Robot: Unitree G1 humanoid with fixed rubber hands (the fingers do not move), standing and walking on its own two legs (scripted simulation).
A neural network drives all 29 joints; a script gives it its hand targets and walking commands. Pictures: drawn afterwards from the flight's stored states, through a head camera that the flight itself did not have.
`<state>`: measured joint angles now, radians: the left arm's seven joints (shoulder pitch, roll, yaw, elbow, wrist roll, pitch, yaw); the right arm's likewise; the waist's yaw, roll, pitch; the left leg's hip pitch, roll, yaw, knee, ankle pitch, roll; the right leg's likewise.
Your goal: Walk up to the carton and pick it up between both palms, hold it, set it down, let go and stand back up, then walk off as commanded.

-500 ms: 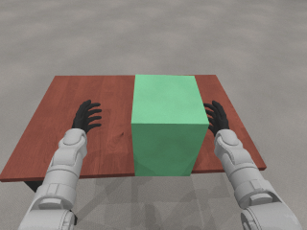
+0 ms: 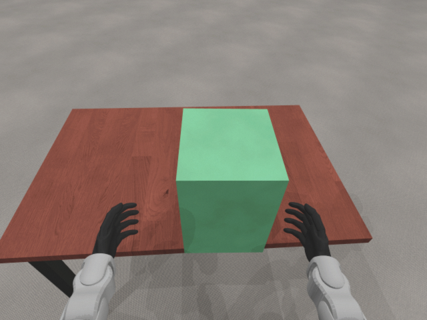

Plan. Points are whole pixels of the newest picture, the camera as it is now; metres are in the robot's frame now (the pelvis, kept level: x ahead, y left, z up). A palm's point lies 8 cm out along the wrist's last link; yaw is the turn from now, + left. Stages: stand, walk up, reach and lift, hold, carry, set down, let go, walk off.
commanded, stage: set down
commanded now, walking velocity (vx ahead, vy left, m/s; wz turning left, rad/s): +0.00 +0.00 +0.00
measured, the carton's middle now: (224, 183) +0.42 +0.01 +0.02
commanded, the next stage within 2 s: let go in 1.14 s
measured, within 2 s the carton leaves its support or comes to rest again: neither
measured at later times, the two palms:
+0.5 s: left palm (104, 275) +0.22 +0.23 -0.03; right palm (317, 285) +0.23 -0.17 -0.03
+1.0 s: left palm (100, 309) +0.17 +0.23 -0.06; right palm (333, 315) +0.19 -0.20 -0.07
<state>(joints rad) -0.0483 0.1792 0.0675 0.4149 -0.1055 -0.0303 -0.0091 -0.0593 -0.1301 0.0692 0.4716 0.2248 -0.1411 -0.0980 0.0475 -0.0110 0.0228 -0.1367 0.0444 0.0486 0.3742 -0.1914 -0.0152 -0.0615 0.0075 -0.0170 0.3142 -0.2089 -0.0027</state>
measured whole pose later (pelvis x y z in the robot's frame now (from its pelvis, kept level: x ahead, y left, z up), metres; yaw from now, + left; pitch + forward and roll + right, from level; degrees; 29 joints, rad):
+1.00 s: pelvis +0.02 +0.00 +0.00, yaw +0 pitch -5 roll +0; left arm 0.22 0.19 0.04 0.49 -0.04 0.02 -0.01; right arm 0.19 -0.16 0.04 0.66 0.06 -0.24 -0.03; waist 0.03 0.00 0.06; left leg -0.06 0.04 0.05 0.36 -0.22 -0.02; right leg 0.00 0.00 -0.01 0.32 -0.24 0.00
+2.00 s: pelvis +0.00 +0.00 +0.00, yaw +1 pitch -3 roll +0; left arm 0.25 0.35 0.06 0.71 0.02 -0.02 0.01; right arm 0.25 -0.34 -0.08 0.84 -0.03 -0.04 0.00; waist 0.01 0.01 0.00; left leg -0.16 0.04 0.04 0.44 -0.23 -0.01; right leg -0.10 0.00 -0.02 0.41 -0.26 0.00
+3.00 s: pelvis -0.06 +0.01 -0.02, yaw +1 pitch -2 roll +0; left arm 0.20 0.40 0.06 0.80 0.02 0.01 0.02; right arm 0.20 -0.38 -0.05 0.78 -0.04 0.00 0.00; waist -0.01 -0.01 0.10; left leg -0.32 0.01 0.05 0.53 -0.18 0.02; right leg -0.29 -0.03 -0.01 0.59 -0.25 0.00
